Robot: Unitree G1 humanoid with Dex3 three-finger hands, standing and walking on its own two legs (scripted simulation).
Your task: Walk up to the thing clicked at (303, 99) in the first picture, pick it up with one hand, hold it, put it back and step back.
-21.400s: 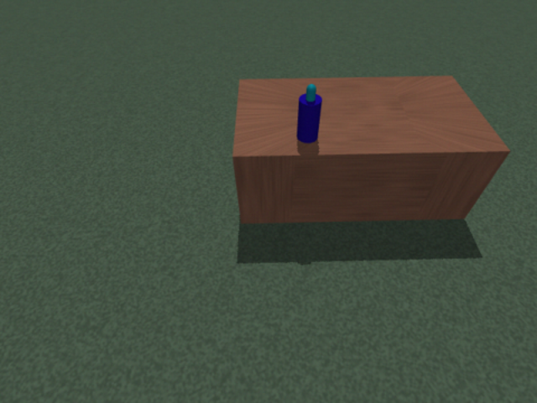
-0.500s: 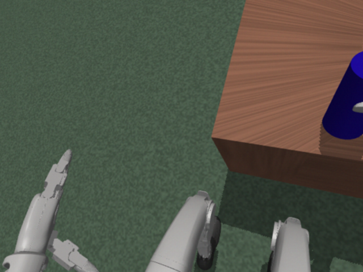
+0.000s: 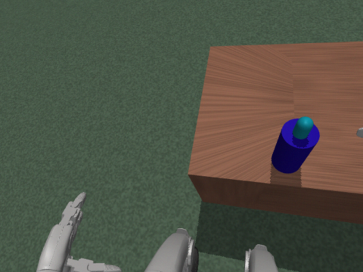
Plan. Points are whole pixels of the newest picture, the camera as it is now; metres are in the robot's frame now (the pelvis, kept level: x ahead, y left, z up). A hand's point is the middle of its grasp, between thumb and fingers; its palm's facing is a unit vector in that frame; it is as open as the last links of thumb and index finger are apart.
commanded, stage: home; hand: right
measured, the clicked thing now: (294, 143) +0.47 -0.18 -0.14
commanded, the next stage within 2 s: none
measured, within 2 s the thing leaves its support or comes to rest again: neither
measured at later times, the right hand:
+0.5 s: hand (339, 207) +0.29 -0.22 -0.02, palm faces +0.19 +0.96 -0.23, open 17.2 cm
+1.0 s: hand out of the picture +0.18 -0.17 -0.01, palm faces +0.17 +0.95 -0.27, open 17.5 cm
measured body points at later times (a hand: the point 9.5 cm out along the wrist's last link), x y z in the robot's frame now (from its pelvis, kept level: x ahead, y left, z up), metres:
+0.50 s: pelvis +0.04 +0.00 +0.05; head +0.08 -0.03 +0.50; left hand +0.21 +0.22 +0.02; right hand +0.28 -0.27 +0.00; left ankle +0.06 +0.15 -0.64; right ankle +0.01 -0.11 -0.64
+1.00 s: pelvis +0.01 +0.02 +0.05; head +0.04 +0.02 +0.50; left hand +0.18 +0.26 -0.02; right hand +0.16 -0.22 +0.01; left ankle +0.06 +0.15 -0.64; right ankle +0.01 -0.11 -0.64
